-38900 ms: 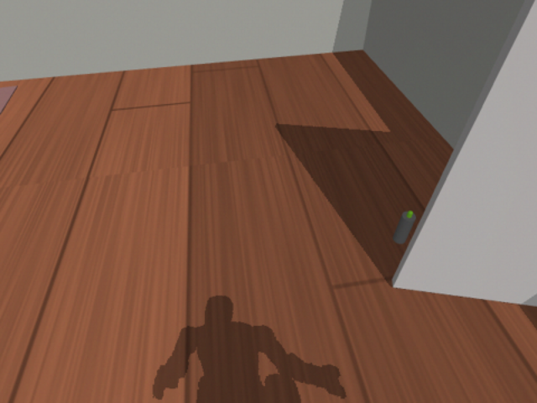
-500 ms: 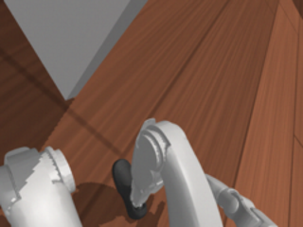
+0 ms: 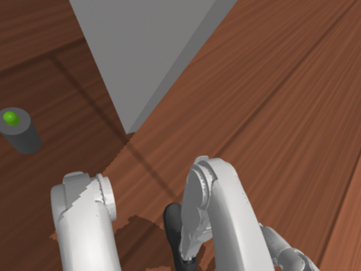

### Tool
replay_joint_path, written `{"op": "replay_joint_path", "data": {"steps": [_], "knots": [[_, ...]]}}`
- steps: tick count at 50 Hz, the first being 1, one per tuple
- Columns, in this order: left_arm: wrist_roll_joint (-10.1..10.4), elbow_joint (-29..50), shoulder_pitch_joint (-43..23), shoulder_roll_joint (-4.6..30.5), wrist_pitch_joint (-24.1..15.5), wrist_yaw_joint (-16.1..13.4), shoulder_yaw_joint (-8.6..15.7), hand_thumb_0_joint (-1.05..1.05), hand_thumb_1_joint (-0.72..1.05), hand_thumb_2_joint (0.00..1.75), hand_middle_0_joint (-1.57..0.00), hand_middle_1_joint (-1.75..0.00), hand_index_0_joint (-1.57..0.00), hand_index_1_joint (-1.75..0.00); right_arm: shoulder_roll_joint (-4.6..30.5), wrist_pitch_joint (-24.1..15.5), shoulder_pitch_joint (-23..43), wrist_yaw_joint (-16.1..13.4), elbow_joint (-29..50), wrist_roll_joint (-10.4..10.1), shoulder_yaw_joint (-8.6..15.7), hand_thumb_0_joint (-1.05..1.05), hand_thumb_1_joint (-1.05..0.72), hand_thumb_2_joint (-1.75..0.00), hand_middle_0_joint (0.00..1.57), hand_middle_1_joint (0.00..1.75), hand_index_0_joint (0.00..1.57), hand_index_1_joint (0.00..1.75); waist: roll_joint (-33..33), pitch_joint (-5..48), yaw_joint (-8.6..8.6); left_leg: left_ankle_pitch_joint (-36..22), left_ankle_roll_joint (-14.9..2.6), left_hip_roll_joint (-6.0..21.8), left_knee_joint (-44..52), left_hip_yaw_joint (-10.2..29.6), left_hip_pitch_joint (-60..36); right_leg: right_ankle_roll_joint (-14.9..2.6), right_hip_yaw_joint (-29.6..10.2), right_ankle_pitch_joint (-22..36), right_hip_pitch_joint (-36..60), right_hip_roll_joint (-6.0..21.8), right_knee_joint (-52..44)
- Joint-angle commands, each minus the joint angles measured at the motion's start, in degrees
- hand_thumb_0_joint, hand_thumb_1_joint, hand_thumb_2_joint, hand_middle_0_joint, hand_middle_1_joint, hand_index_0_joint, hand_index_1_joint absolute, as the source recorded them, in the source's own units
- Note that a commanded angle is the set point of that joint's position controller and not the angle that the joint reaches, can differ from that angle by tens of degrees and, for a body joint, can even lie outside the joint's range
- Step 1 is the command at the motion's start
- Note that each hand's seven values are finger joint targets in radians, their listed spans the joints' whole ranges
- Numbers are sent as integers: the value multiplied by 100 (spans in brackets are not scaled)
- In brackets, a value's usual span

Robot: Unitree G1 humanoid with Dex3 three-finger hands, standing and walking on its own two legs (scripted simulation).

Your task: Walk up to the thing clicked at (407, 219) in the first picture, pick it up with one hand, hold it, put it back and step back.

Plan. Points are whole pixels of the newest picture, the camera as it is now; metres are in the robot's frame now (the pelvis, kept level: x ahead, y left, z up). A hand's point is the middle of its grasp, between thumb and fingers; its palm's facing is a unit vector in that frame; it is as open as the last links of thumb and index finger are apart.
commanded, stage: rise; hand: left
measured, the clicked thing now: (20, 131) +0.44 +0.31 -0.22
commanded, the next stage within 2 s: home in 0.04 s
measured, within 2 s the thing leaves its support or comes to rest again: neither
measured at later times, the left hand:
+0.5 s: hand out of the picture +0.30 +0.37 +0.03, palm faces +0.28 -0.83 -0.49, open 17.4 cm
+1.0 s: hand out of the picture +0.24 +0.27 +0.24, palm faces +0.34 -0.87 -0.36, open 17.3 cm
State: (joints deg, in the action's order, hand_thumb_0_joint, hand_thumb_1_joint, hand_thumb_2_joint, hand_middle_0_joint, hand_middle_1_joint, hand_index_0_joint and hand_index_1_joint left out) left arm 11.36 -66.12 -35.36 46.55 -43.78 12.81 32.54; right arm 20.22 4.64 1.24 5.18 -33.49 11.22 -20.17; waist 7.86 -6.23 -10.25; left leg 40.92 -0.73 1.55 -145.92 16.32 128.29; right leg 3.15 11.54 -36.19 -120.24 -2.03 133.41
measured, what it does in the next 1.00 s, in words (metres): rises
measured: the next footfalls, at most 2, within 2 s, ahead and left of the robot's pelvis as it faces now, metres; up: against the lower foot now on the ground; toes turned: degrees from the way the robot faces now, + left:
none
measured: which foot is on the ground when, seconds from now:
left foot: down 0.00-1.00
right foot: down 0.00-1.00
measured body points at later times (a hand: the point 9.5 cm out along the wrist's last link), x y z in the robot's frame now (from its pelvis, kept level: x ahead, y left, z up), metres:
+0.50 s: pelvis +0.01 -0.01 +0.12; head +0.21 +0.06 +0.52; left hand +0.28 +0.41 +0.06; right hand +0.20 -0.24 -0.01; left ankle +0.08 +0.12 -0.28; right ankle +0.13 -0.13 -0.28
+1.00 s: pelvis +0.07 -0.01 +0.34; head +0.16 +0.04 +0.78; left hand +0.22 +0.31 +0.26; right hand +0.29 -0.22 +0.25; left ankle +0.07 +0.12 -0.28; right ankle +0.13 -0.13 -0.28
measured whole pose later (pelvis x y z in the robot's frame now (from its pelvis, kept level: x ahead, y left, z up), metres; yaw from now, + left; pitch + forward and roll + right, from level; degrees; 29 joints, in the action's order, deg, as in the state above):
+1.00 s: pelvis +0.07 -0.01 +0.34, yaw +13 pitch +20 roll -3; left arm 0.5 -16.8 9.8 16.6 11.3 -9.5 6.0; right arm 13.1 0.2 -11.7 -8.3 -29.6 -2.8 -0.8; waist -0.4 9.9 -2.8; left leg 32.8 1.0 2.8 -75.6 3.1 62.9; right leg 0.1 3.7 -31.7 -60.5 0.3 72.3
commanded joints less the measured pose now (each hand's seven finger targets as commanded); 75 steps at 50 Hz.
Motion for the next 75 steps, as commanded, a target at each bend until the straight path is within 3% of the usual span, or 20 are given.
{"op": "replay_joint_path", "data": {"steps": [1,2,6,9,10,12,15,18,20,22,25,29,32,35,39,49,58,59,66,75], "knots": [[-893,1100,-1595,1917,394,-224,253,0,-54,7,-8,-8,-7,-8,1581,71,-611,-146,44,-301,1139,0,-95,-92,20,30,20,30,-2920,3486,-83,-702,112,219,2333,-525,-2719,-496,232,674,980,-152,-1013],[-908,836,-1500,1355,574,-235,-76,0,-54,8,-8,-9,-7,-9,1543,73,-612,-134,134,-372,1206,0,-95,-92,20,30,20,30,-2919,3699,-177,-660,122,224,2440,-548,-2850,-503,208,649,985,-124,-1039],[-1236,2295,-1297,2360,1205,-536,502,0,-59,8,-10,-9,-9,-10,1515,211,-897,-197,276,-581,1541,0,-100,-93,20,30,20,30,-3684,4708,417,-807,181,216,2964,-697,-3694,-558,-15,634,1097,-61,-1143],[-1406,2657,-1238,1903,1713,-681,135,0,-52,7,-5,-6,-5,-6,1292,294,-986,-228,206,-716,1702,0,-90,-90,20,30,20,30,-3766,4439,346,-580,153,187,3247,-798,-3598,-601,-139,471,859,-43,-1241],[-1411,2633,-856,1900,1895,-766,295,0,-53,7,-5,-6,-5,-6,1245,307,-1040,-253,202,-782,1784,0,-90,-90,20,30,20,30,-3556,4455,478,-595,130,151,3273,-861,-3548,-598,-184,453,898,-37,-1383],[-1436,3036,-541,1747,2207,-887,260,0,-53,7,-5,-6,-5,-6,1116,336,-1094,-300,236,-868,1929,0,-90,-90,20,30,20,30,-3290,4634,623,-622,86,93,3338,-1020,-3496,-601,-310,416,1070,-37,-1628],[-1416,2513,556,167,2766,-917,-550,0,-57,5,-5,-5,-5,-5,994,346,-1092,-321,404,-1019,2143,0,-90,-90,20,30,20,30,-2419,4323,404,-578,22,64,3646,-963,-3411,-581,-333,367,1061,7,-2009],[-1398,3296,1044,156,3190,-1081,-619,0,-56,5,-5,-5,-5,-5,953,353,-1144,-393,578,-1167,2346,0,-90,-90,20,30,20,30,-1757,4633,587,-453,-56,28,3950,-1033,-3517,-527,-435,242,1715,11,-2648],[-1355,4404,1054,206,3381,-1174,-691,0,-54,6,-5,-6,-5,-6,914,356,-1214,-432,683,-1235,2427,0,-90,-90,20,30,20,30,-1754,5084,677,-513,-63,18,4256,-1082,-3977,-513,-537,306,2202,31,-2952],[-1311,4577,1760,-115,3652,-1289,-855,0,-53,7,-5,-6,-5,-6,830,301,-1132,-504,879,-1327,2451,0,-90,-90,20,30,20,30,-1445,5050,679,-470,-94,12,4562,-1109,-4170,-482,-611,281,2606,47,-3295],[-1318,5245,1976,284,3918,-1562,-561,0,-51,8,-6,-6,-5,-6,676,216,-1105,-671,970,-1403,2442,0,-89,-90,20,30,20,30,-1292,5169,832,-485,-128,5,4993,-1238,-4489,-446,-823,262,3504,69,-3885],[-1329,5466,2370,-90,4180,-1821,-741,0,-52,8,-5,-6,-5,-6,420,48,-1087,-905,968,-1425,2395,0,-90,-90,20,30,20,30,-1462,4878,873,-692,-113,-18,5533,-1396,-5041,-440,-1033,390,4191,98,-4504],[-1312,5473,2743,-730,4337,-1940,-1149,0,-53,7,-5,-6,-5,-6,298,-125,-1152,-1055,904,-1394,2366,0,-90,-90,20,30,20,30,-1650,4580,795,-1099,-77,-22,5945,-1419,-5704,-481,-1019,781,4460,107,-4900],[-1279,5321,3183,-1041,4519,-2059,-1331,0,-53,7,-5,-6,-5,-6,224,-266,-1218,-1160,909,-1375,2330,0,-90,-90,20,30,20,30,-1487,4300,811,-1483,-73,-25,6329,-1464,-6160,-471,-1006,1100,5025,119,-5396],[-1228,5315,3395,-1664,4755,-2134,-1858,0,-53,7,-5,-6,-5,-6,154,-471,-1352,-1235,870,-1362,2313,0,-90,-90,20,30,20,30,-1320,3904,675,-1725,-73,-25,6893,-1503,-6676,-442,-1032,1404,5812,156,-6088],[-1135,6108,4504,-2120,5397,-2420,-2291,0,-55,5,-5,-5,-5,-5,-6,-741,-1419,-1472,1086,-1367,2222,0,-90,-90,20,30,20,30,-1313,3116,828,-2439,28,-38,8410,-1534,-8286,-407,-945,2013,7516,157,-7483],[-1036,7504,5663,-2679,5810,-2463,-2914,0,-53,7,-5,-6,-5,-6,-161,-958,-1428,-1653,1480,-1337,2137,0,-90,-90,20,30,20,30,-1316,2212,870,-2232,52,-67,9548,-1529,-9158,-387,-751,1827,8384,80,-8481],[-1038,7560,5781,-2784,5840,-2449,-3009,0,-53,7,-5,-6,-5,-6,-162,-993,-1428,-1666,1506,-1322,2147,0,-90,-90,20,30,20,30,-1158,2148,800,-2218,53,-55,9611,-1524,-9236,-381,-723,1797,8398,47,-8530],[-1061,7862,6189,-2882,5847,-2303,-3081,0,-55,6,-5,-5,-5,-5,-179,-1163,-1398,-1681,1592,-1258,2134,0,-90,-90,20,30,20,30,-907,1669,830,-2347,58,-43,9902,-1497,-9394,-364,-676,1848,8601,23,-8780],[-1118,7832,6048,-2886,5729,-2191,-3030,0,-55,5,-5,-5,-5,-5,-198,-1354,-1429,-1665,1514,-1187,2121,0,-90,-90,20,30,20,30,-1069,1949,818,-2858,69,-90,9809,-1577,-9727,-342,-805,2379,8928,89,-8822]]}}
